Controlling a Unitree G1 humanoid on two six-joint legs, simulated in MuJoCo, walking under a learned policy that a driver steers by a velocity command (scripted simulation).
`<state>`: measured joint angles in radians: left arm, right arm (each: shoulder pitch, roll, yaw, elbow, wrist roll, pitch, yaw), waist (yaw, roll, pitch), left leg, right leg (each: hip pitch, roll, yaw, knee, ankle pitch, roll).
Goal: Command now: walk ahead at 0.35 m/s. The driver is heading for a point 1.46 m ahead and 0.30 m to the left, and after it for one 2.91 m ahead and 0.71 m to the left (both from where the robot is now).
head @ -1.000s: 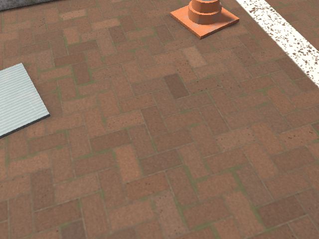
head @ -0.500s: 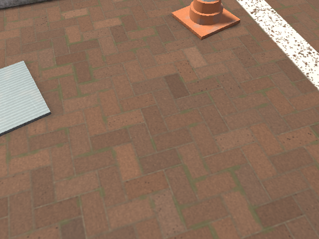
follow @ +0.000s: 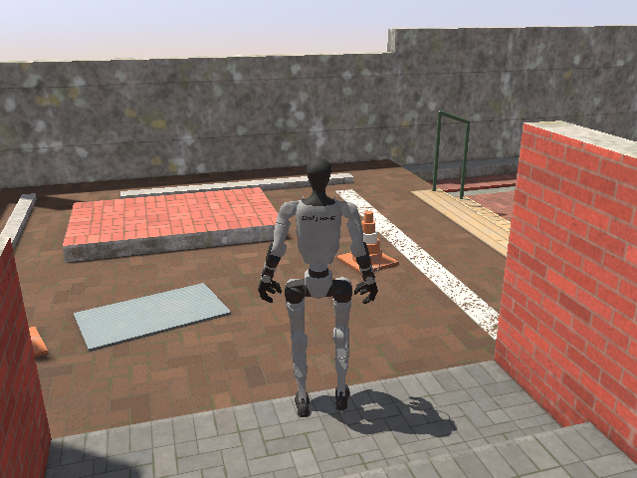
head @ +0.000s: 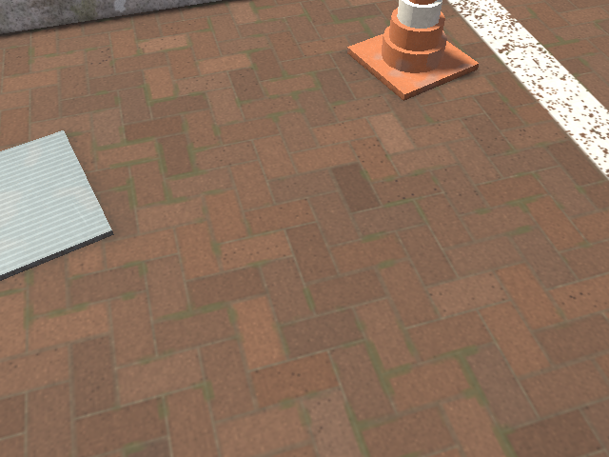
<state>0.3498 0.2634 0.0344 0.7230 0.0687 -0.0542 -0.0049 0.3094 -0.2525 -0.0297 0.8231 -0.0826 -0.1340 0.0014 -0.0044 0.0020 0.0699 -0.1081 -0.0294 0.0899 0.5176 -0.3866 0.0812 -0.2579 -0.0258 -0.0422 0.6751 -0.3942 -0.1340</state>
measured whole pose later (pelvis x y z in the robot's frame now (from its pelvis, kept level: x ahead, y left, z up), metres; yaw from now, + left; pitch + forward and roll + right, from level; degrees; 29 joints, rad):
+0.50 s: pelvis +0.26 -0.02 -0.16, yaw +0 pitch +1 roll +1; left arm 0.02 0.21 0.01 0.76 -0.02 -0.09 -0.07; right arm 0.59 -0.22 -0.02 1.03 0.05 -0.06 0.01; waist -0.09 -0.01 0.02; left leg -0.26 -0.05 -0.07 1.63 -0.79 0.03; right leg -0.41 0.02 -0.01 0.51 -0.17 -0.05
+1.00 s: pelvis +0.50 +0.07 -0.15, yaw +0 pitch +3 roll -2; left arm 0.24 0.29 0.06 0.94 -0.02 -0.08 0.01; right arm 0.27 -0.23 -0.05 0.83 0.00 -0.09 0.01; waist -0.02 -0.03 -0.04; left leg -0.38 0.01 0.02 0.52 -0.20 0.04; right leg -0.52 -0.02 0.01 1.12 -0.32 -0.06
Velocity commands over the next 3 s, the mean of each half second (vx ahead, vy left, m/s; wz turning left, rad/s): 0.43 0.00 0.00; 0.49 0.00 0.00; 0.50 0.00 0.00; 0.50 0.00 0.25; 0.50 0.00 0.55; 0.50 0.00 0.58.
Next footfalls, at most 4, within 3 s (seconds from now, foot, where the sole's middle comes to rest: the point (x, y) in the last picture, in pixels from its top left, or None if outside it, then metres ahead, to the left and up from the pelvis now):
0.44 right None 0.39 -0.11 -0.92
0.86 left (250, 436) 0.59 0.17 -0.92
1.44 right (339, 319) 0.91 -0.07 -0.92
1.98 left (256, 237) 1.21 0.18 -0.92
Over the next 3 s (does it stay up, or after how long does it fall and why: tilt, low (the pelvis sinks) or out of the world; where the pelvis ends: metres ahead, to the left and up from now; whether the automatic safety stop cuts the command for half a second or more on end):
stays up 1.55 0.27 -0.17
